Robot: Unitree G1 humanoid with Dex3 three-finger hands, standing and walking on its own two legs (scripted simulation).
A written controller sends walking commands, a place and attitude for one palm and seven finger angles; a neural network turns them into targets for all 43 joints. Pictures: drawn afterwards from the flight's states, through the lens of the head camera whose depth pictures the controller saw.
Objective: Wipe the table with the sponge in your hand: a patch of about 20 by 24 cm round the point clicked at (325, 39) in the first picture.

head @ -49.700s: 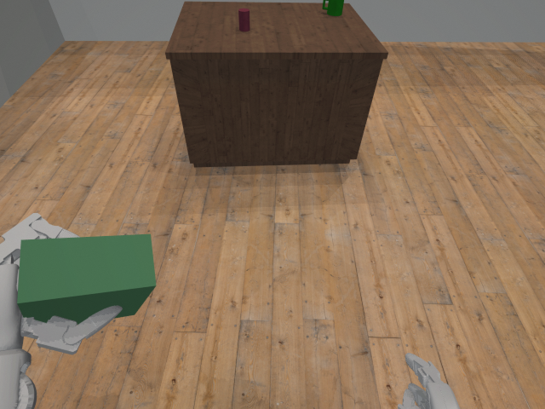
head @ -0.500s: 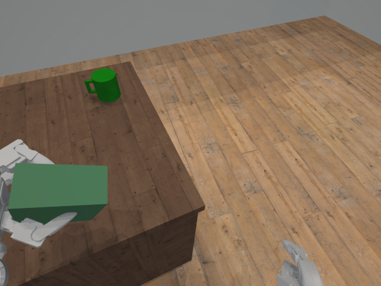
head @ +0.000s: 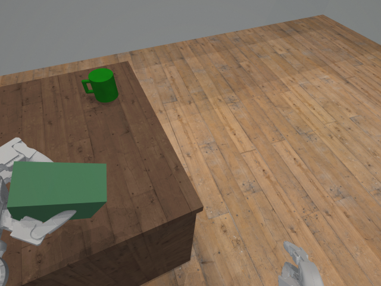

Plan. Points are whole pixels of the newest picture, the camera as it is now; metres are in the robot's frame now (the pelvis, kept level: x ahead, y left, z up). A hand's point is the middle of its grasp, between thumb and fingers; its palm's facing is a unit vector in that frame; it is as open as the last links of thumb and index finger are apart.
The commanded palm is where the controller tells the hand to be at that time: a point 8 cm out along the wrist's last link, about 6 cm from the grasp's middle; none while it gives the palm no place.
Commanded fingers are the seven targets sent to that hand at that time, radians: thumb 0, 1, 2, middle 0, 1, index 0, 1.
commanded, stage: shuffle to correct the standing spot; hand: left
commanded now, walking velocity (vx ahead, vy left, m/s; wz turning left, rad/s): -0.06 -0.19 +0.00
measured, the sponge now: (72, 194) +0.24 +0.21 +0.13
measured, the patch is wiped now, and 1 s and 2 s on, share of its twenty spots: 0.00 0.00 0.00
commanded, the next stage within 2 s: come to a stop and stand still in 1.40 s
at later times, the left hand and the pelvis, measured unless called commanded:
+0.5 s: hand (37, 196) +0.22 +0.24 +0.16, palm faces +0.32 -0.86 -0.39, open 9.8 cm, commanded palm +0.16 +0.28 +0.18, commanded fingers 0.00 0.10 1.30 -1.20 -1.60 -1.20 -1.60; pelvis +0.00 +0.00 +0.00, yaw +0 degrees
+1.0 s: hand (29, 204) +0.20 +0.24 +0.16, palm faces +0.31 -0.86 -0.41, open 9.8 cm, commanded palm +0.15 +0.29 +0.18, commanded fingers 0.00 0.10 1.30 -1.20 -1.60 -1.20 -1.60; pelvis -0.01 +0.00 +0.00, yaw +0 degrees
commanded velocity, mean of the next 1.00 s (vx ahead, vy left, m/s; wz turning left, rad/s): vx -0.05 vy -0.19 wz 0.00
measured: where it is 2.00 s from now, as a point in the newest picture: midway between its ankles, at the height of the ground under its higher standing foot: outside the picture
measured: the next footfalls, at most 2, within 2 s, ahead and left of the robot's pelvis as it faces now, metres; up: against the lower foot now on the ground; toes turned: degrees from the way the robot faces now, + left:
none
